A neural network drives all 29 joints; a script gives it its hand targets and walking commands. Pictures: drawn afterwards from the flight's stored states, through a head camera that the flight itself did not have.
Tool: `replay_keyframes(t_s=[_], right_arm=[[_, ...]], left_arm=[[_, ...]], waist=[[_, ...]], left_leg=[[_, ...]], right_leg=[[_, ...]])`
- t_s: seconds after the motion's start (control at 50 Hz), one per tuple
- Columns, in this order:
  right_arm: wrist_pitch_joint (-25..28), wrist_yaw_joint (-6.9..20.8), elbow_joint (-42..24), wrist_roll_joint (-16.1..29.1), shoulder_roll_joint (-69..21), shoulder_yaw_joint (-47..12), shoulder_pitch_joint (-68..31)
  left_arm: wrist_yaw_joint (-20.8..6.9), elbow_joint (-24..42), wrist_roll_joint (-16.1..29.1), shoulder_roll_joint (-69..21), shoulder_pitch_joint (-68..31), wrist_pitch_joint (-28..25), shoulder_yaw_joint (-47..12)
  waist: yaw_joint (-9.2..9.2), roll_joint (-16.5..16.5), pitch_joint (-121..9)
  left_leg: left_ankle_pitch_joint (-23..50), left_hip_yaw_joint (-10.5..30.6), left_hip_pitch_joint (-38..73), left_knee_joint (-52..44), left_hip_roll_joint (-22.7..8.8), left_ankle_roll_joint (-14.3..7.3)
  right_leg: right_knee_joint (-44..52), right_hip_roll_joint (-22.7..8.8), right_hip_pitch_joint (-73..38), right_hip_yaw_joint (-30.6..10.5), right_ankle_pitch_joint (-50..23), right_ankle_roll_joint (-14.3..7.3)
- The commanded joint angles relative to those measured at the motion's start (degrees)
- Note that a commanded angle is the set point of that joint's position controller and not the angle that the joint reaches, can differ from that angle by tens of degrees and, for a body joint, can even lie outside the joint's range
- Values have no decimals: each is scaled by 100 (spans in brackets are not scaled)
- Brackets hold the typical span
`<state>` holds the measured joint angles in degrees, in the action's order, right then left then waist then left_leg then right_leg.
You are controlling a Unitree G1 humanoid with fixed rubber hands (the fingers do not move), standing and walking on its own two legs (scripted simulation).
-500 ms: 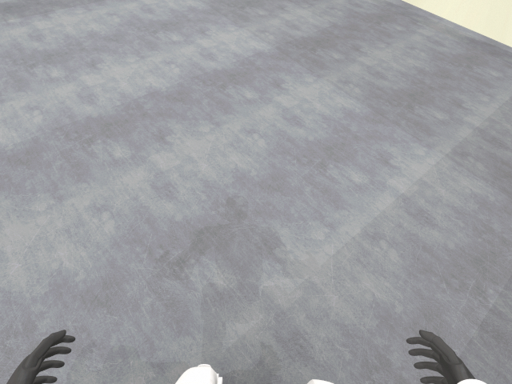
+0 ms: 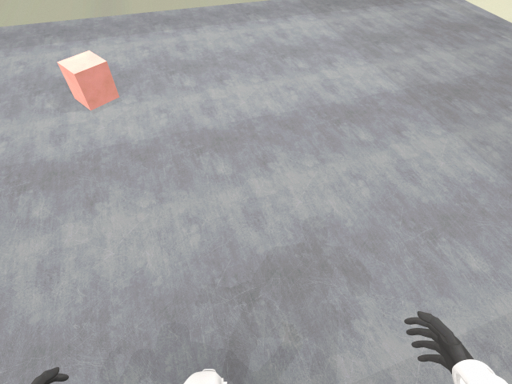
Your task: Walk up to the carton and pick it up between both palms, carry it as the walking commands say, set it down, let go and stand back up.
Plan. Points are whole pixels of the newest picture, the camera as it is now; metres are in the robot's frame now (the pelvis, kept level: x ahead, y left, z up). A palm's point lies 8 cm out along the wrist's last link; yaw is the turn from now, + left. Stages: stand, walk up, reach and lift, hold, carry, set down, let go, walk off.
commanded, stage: walk up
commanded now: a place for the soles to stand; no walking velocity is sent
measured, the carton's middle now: (90, 80) +1.87 +1.06 -0.61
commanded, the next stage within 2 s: none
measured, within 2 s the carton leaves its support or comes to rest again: neither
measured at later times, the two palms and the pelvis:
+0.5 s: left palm out of the picture +0.19 +0.42 -0.05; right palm (353, 227) +0.42 -0.20 -0.07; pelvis +0.19 +0.06 -0.01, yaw +16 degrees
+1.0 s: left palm (8, 283) +0.28 +0.44 -0.05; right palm (299, 157) +0.64 -0.10 -0.08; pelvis +0.38 +0.11 +0.00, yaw +28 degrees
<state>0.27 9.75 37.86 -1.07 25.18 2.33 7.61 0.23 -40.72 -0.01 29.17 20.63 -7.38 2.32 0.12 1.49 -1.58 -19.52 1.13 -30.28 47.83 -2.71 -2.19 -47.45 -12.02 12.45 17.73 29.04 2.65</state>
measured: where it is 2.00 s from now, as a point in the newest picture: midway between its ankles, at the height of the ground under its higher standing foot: (184, 258)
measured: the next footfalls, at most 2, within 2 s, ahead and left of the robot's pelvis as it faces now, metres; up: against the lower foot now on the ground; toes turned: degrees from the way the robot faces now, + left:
right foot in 0.22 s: +0.18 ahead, -0.12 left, +0.00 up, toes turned -5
left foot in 0.46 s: +0.27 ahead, +0.20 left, +0.00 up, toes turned +16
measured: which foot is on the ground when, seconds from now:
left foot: down 0.00-0.22, up 0.24-0.44, down 0.46-0.76, up 0.78-1.00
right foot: up 0.00-0.20, down 0.22-0.48, up 0.50-0.74, down 0.76-1.00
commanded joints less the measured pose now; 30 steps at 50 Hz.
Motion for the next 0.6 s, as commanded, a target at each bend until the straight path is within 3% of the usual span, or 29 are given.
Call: replay_keyframes(t_s=[0.0,0.02,0.04,0.06,0.08,0.1,0.12,0.14,0.16,0.18,0.2,0.22,0.24,0.26,0.28,0.3,0.32,0.34,0.36,0.38,0.4,0.42,0.44,0.46,0.48,0.5,0.52,0.54,0.58], right_arm=[[153,-359,160,121,2217,725,1441],[166,-434,197,143,2013,694,1341],[200,-494,115,178,1815,675,1146],[205,-474,29,164,1643,614,883],[212,-418,-17,128,1482,578,787],[208,-424,-60,19,1547,598,712],[204,-402,-137,-11,1638,584,520],[198,-362,-259,2,1512,579,387],[175,-342,-367,53,1597,560,-153],[289,-326,-678,157,991,414,-440],[413,-371,-761,115,528,242,-388],[371,-430,-730,22,1149,339,-747],[380,-424,-666,-36,1638,482,-989],[415,-367,-511,-15,1548,472,-857],[377,-296,-438,7,1408,454,-641],[372,-252,-396,19,1346,462,-498],[362,-180,-370,8,1330,493,-549],[372,-148,-451,-36,1306,477,-736],[366,-125,-354,-23,1279,488,-636],[404,-129,-256,-6,1307,453,-448],[410,-138,-104,33,1235,452,-43],[351,-171,198,-3,1388,570,663],[411,-321,633,4,1744,743,1496],[423,-487,702,-8,2382,856,2098],[429,-560,411,85,2626,778,1739],[415,-602,357,182,2514,769,1570],[441,-644,306,191,2210,746,1452],[453,-678,289,208,2091,663,1344],[513,-740,241,151,1647,569,1164]], left_arm=[[-31,702,-11,1221,-1628,-302,349],[-94,517,0,1061,-1384,-314,240],[-105,402,8,1109,-1113,-349,281],[-125,370,51,1128,-1122,-335,306],[-92,242,114,1213,-950,-332,401],[-90,253,88,1041,-761,-326,365],[-75,108,92,1004,-711,-321,409],[-75,17,96,1045,-707,-394,444],[-71,-261,57,981,11,-434,473],[4,-478,-98,1465,1012,-488,671],[91,-496,-141,2098,1149,-421,816],[88,-264,-139,2365,828,-367,885],[84,-173,-133,2029,388,-361,782],[60,-176,-171,1802,21,-348,716],[41,-95,-95,1608,-223,-357,668],[39,-21,-101,1517,-315,-327,662],[12,7,-147,1759,-152,-303,732],[19,149,-147,1689,-273,-322,689],[9,210,-104,1792,-565,-320,752],[-28,194,-105,1880,-732,-271,743],[-64,176,-76,1860,-987,-240,658],[-87,218,-97,1811,-1294,-201,615],[-107,260,-127,1258,-873,-196,463],[-126,499,-60,661,-934,-216,286],[-98,702,54,1023,-1564,-218,253],[-112,605,-6,1335,-1853,-186,289],[-124,400,15,1322,-1530,-203,272],[-119,330,6,1256,-1174,-191,225],[-163,178,-19,1248,-1140,-185,282]], waist=[[1031,858,-231],[763,468,-150],[536,432,-293],[388,512,-200],[378,451,-234],[257,707,-292],[140,791,23],[49,423,-61],[-426,219,-236],[-1065,-848,-732],[-1221,-1975,-736],[-1193,-1101,-605],[-980,-246,-376],[-790,-394,-121],[-552,-608,-13],[-508,-961,105],[-523,-1273,149],[-471,-884,368],[-382,-929,244],[-115,-921,65],[197,-1045,39],[637,-639,-141],[971,869,-712],[1285,2270,-825],[1181,1885,-432],[1124,574,-201],[707,-171,71],[543,237,8],[355,-30,-280]], left_leg=[[1092,3742,4213,-2687,-1096,-1832],[1924,2988,4027,-2397,-1050,-1725],[2372,2738,3669,-2268,-1044,-1723],[2259,2589,3028,-2370,-947,-1758],[2113,2517,2661,-2412,-850,-1639],[2029,2519,2408,-2493,-776,-1687],[1968,2557,1824,-2539,-871,-1711],[1893,2453,1192,-2329,-676,-1590],[1531,1835,329,-1627,-434,-1309],[1310,1120,-1183,-162,345,-480],[-757,373,-2500,1295,905,-116],[-796,627,-3004,2056,398,-27],[-398,684,-3082,2402,143,-29],[-275,715,-3011,2207,-162,0],[-3,609,-2486,1736,-336,93],[-222,320,-2454,1357,-396,172],[-428,293,-2115,878,-453,210],[-386,223,-1955,672,-606,185],[-329,213,-1437,44,-648,119],[-163,23,-738,-524,-515,29],[450,-424,293,-801,-269,-37],[406,-932,1396,-990,97,-134],[-325,-541,2746,-1243,680,-344],[-1433,2360,3669,-2219,-517,-770],[-1574,5180,3522,-3635,-1175,-1229],[-1026,4690,3430,-3233,-1304,-1041],[554,4046,3384,-2754,-1205,-1138],[1442,3542,3317,-2453,-1062,-1100],[1907,3041,2718,-2138,-918,-1405]], right_leg=[[-2463,707,4339,-1593,185,-334],[-2060,565,4177,-1593,-253,-436],[-1380,487,3627,-1622,-114,-459],[-787,511,3108,-1506,294,-324],[-463,605,2763,-1425,430,-345],[-36,720,2353,-1358,498,-309],[210,614,2159,-1381,223,-344],[806,821,1280,-1242,-372,-372],[1719,917,48,-1025,-1341,-437],[2585,190,-2069,-2299,-1043,-818],[3394,-1597,-2794,-4077,223,-1164],[3657,-2185,-2599,-4647,1483,-1607],[3360,-2110,-2396,-4444,917,-1937],[3337,-2103,-2168,-3984,461,-1904],[3309,-1483,-1747,-2943,0,-1560],[3257,-1302,-1742,-2335,-897,-1553],[3140,-1523,-1554,-2157,-1614,-1653],[3019,-1893,-1152,-2092,-2421,-1723],[2709,-1851,-1063,-1705,-2767,-1597],[2550,-1778,-736,-1489,-2520,-1358],[2273,-1413,158,-866,-1550,-1035],[1340,-1041,568,-418,-1584,-909],[-966,-470,1183,-268,-2484,-766],[-2696,415,3202,-408,-642,-567],[-3052,1008,4326,-1294,187,-505],[-2881,603,4282,-1830,-341,-531],[-2663,432,4152,-1738,-682,-491],[-2303,405,4042,-1802,-680,-473],[-1661,322,3217,-1743,-108,-436]])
